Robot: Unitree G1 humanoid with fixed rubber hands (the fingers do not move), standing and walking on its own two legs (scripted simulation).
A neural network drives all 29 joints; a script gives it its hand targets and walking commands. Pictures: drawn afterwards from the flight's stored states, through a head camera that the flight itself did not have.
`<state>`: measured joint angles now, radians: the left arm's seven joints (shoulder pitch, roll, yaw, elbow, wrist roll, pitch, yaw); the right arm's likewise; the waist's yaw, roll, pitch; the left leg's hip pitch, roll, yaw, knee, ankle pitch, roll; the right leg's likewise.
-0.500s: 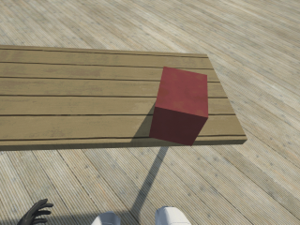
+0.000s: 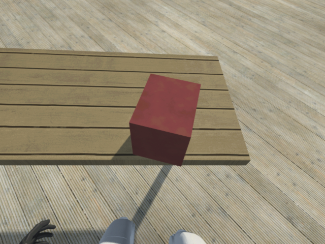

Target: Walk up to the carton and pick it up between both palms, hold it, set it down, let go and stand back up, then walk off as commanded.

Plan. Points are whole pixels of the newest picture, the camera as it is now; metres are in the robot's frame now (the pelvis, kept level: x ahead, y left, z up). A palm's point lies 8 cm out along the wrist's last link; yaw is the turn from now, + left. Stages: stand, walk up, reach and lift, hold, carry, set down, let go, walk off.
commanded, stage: walk up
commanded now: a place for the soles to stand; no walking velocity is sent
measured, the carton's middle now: (165, 120) +0.50 +0.00 -0.06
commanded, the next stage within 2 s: none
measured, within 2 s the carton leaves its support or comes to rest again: neither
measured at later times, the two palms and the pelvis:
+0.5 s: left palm out of the picture +0.10 +0.23 -0.09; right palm out of the picture +0.05 -0.41 -0.08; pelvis +0.01 -0.08 +0.00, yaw +2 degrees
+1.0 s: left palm out of the picture +0.12 +0.24 -0.10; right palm out of the picture +0.06 -0.40 -0.09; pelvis +0.02 -0.07 -0.01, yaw +2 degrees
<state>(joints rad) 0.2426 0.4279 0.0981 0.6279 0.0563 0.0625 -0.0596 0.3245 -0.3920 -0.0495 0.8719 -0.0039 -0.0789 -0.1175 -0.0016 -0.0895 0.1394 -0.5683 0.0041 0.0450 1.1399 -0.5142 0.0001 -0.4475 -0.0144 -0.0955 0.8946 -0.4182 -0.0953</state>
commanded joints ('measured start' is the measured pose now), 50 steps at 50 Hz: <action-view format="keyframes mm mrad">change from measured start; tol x32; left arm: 1 -19 222 73 -96 17 -33 27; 50 130 259 69 48 0 -87 55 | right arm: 1 165 -272 -74 13 10 -23 -20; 50 -67 -239 -44 -91 -3 2 39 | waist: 1 44 -82 -162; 13 81 284 -137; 16 136 -253 -67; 33 32 -57 -184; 37 -58 339 -132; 50 87 -83 -133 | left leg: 1 46 45 9 -291 75 66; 4 595 171 -282 -610 72 134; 5 516 466 -823 -742 72 306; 7 286 568 -916 -750 -25 439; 13 -8 282 -326 -558 -37 212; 17 -356 -41 -183 188 -89 25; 35 317 10 -17 -501 222 85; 39 168 394 -763 -756 63 373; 50 -104 74 -174 -139 263 85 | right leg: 1 210 -220 341 -303 430 -67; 5 -468 -3 131 312 -183 126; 8 -387 -137 334 542 -183 136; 15 388 10 175 -278 -176 59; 17 168 -322 907 -670 -288 10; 31 410 -248 392 -345 600 -12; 39 -161 -9 211 289 -295 90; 50 280 -174 468 -472 -4 16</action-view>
